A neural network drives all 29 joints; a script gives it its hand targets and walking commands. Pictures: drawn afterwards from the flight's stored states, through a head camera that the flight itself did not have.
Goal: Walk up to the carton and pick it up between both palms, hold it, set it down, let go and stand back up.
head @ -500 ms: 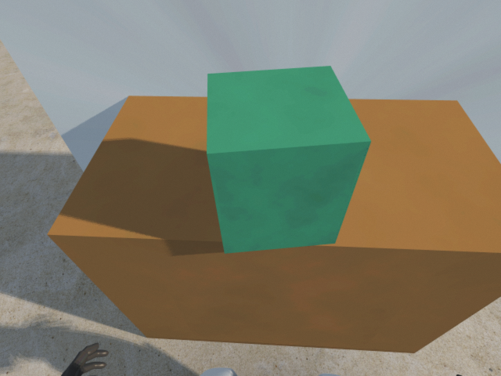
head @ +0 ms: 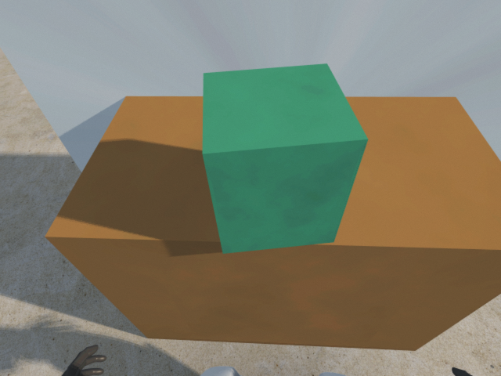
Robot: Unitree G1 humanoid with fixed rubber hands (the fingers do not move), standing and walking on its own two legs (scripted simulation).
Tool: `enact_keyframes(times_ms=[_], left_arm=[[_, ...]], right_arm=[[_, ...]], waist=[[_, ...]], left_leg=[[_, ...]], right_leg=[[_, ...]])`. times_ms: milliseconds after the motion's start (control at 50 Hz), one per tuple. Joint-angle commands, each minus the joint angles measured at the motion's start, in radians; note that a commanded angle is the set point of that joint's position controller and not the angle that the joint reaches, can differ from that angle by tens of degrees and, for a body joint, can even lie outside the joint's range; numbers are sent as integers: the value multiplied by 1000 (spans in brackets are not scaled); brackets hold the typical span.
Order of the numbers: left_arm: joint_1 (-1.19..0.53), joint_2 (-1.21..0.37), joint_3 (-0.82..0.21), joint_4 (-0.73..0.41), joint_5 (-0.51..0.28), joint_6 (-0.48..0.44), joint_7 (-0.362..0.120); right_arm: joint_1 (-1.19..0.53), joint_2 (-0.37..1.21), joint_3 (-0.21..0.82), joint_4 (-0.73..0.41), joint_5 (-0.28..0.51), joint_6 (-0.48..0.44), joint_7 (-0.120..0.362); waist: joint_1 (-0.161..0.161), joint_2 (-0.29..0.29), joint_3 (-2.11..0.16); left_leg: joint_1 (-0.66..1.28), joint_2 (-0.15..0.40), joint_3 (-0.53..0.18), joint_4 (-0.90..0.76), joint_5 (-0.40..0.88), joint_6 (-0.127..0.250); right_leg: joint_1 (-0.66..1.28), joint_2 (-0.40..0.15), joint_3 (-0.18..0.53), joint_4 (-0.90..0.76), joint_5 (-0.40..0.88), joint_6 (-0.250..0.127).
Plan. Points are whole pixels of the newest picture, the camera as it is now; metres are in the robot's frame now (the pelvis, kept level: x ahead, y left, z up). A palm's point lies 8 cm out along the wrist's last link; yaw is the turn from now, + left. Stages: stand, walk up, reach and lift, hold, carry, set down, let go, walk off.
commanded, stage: reach and lift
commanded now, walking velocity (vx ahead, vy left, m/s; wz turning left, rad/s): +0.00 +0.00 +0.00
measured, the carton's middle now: (272, 162) +0.44 +0.01 +0.10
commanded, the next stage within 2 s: none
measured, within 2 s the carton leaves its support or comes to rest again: neither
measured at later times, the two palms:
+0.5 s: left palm (91, 355) +0.15 +0.28 -0.03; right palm (486, 363) +0.16 -0.30 -0.02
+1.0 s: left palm (104, 341) +0.16 +0.24 +0.03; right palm (484, 341) +0.17 -0.25 +0.06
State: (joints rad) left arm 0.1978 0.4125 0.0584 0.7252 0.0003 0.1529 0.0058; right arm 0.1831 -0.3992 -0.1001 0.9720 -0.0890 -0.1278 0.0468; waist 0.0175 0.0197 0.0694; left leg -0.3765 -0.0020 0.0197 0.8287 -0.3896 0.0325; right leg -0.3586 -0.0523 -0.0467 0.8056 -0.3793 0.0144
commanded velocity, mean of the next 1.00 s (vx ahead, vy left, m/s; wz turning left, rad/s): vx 0.00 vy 0.00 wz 0.00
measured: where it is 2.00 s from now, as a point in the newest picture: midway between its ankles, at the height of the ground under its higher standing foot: outside the picture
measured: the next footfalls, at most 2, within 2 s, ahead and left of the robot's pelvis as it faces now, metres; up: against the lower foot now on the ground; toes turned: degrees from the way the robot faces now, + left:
none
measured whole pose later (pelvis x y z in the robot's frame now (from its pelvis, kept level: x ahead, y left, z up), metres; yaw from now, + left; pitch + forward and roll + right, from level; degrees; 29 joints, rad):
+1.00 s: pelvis -0.04 -0.05 +0.03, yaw -1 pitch -6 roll +2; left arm 0.19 0.40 0.07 0.26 -0.16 0.19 0.00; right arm 0.25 -0.19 0.02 0.09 0.08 0.06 -0.07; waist 0.02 -0.05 0.05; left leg -0.17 -0.01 0.03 0.48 -0.21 0.02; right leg -0.25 -0.02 -0.05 0.53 -0.19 -0.05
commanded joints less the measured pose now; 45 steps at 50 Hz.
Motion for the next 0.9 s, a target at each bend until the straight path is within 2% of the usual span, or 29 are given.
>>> enact_keyframes(times_ms=[0,20,80,120,140,180,200,240,260,300,340,380,420,460,480,500,520,560,580,620,660,700,760,780,800,820,840,860,880], left_arm=[[-274,89,43,-272,48,175,34],[-310,118,40,-337,32,191,37],[-274,112,54,-423,34,202,32],[-229,106,72,-454,30,193,29],[-200,112,80,-433,22,186,25],[-131,125,115,-439,48,183,19],[-102,125,131,-475,58,177,20],[-72,109,135,-453,51,172,14],[-64,98,133,-469,41,167,11],[-55,101,146,-474,43,154,7],[-79,96,145,-519,30,129,11],[-69,77,140,-587,7,92,20],[-50,92,128,-611,-22,58,24],[-34,83,127,-598,-42,38,22],[-39,75,104,-627,-60,29,24],[-33,95,107,-636,-67,16,27],[-43,79,87,-632,-73,6,25],[-70,65,89,-656,-77,-14,31],[-69,73,83,-617,-74,-16,28],[-53,64,82,-630,-66,-27,28],[-73,48,90,-561,-67,-42,14],[-118,53,67,-616,-90,-50,12],[-138,65,68,-630,-103,-66,7],[-166,75,72,-653,-121,-73,3],[-196,98,89,-670,-140,-76,0],[-206,96,88,-675,-163,-72,-8],[-185,122,106,-706,-186,-58,-9],[-255,164,113,-765,-213,-48,-14],[-225,180,123,-728,-238,-20,-26]], right_arm=[[-226,-204,-174,-24,-42,-143,42],[-236,-195,-186,-48,-22,-141,34],[-194,-143,-136,-98,18,-132,21],[-149,-98,-83,-184,61,-133,15],[-121,-100,-80,-207,70,-131,11],[-86,-71,-45,-271,81,-133,1],[-72,-79,-43,-302,78,-142,-5],[-37,-67,-20,-283,100,-126,-7],[-24,-62,-29,-304,103,-120,-8],[-14,-69,-26,-306,101,-111,-16],[10,-23,-19,-354,95,-101,-22],[28,7,-16,-408,101,-114,-28],[58,21,-12,-416,117,-110,-32],[86,68,-3,-499,110,-103,-41],[105,78,-10,-508,115,-93,-39],[112,91,1,-512,117,-85,-36],[100,91,-6,-543,113,-75,-37],[73,100,-5,-629,106,-56,-34],[82,90,-7,-609,105,-40,-35],[100,76,-4,-674,105,-20,-35],[84,73,0,-704,106,-4,-45],[43,76,9,-777,130,5,-47],[34,106,30,-859,131,32,-65],[16,120,40,-908,135,42,-75],[18,150,79,-984,145,47,-79],[24,165,81,-981,143,73,-88],[35,182,124,-1034,163,90,-93],[52,212,151,-1070,163,114,-106],[88,237,193,-1070,194,142,-117]], waist=[[-64,81,-9],[-58,11,-48],[-41,-39,-83],[-9,-73,-129],[-16,-92,-134],[22,-122,-148],[31,-123,-198],[26,-102,-177],[18,-118,-190],[26,-85,-204],[11,-64,-202],[20,-41,-243],[10,-31,-241],[24,-71,-217],[6,-45,-234],[13,-34,-210],[-4,-18,-170],[15,36,-143],[-4,38,-123],[20,91,-146],[20,87,-128],[21,126,-154],[35,85,-176],[32,52,-204],[49,-13,-177],[31,-65,-194],[50,-119,-167],[39,-175,-175],[39,-276,-146]], left_leg=[[-460,138,18,-301,-208,16],[-342,113,35,-263,-161,-5],[-89,64,49,-257,-20,-17],[28,39,53,-267,136,-28],[97,30,52,-276,191,-24],[164,15,54,-288,264,-27],[182,4,62,-273,354,-32],[212,-1,62,-303,403,-36],[228,1,61,-313,428,-39],[224,-1,76,-341,411,-47],[214,-6,87,-376,357,-48],[246,-7,93,-383,436,-60],[280,-6,96,-411,401,-54],[266,-8,104,-449,338,-40],[265,-4,107,-469,321,-40],[225,0,106,-491,305,-36],[181,21,97,-543,188,-24],[39,39,97,-618,46,5],[-56,56,96,-653,-30,27],[-175,77,111,-713,-98,52],[-305,93,111,-730,-163,83],[-383,110,98,-753,-216,98],[-429,91,111,-723,-192,112],[-380,76,118,-703,-203,113],[-299,50,120,-631,-137,101],[-135,20,119,-577,-93,88],[53,-23,115,-507,-14,62],[257,-64,109,-421,50,43],[520,-134,108,-304,201,3]], right_leg=[[308,113,-61,70,63,-48],[228,90,-55,17,32,-56],[153,64,-30,-123,92,-56],[201,54,-3,-207,189,-48],[188,68,2,-229,227,-44],[212,59,11,-273,318,-34],[236,66,10,-258,402,-25],[262,69,19,-290,444,-11],[259,76,10,-293,457,-11],[289,74,22,-317,427,-11],[308,64,38,-343,379,-8],[325,71,34,-356,419,-12],[322,58,50,-400,369,-8],[324,50,54,-437,307,-12],[328,52,53,-445,265,-16],[365,53,60,-453,246,-11],[379,63,51,-447,195,-6],[487,91,47,-412,155,7],[568,102,41,-387,157,12],[700,136,30,-340,171,29],[808,145,32,-307,170,42],[887,157,26,-278,174,50],[924,143,43,-273,147,59],[876,125,61,-304,76,58],[761,86,88,-341,2,40],[589,40,110,-408,-100,6],[371,-17,130,-482,-183,-16],[145,-86,174,-569,-318,-60],[-136,-176,239,-697,-447,-104]])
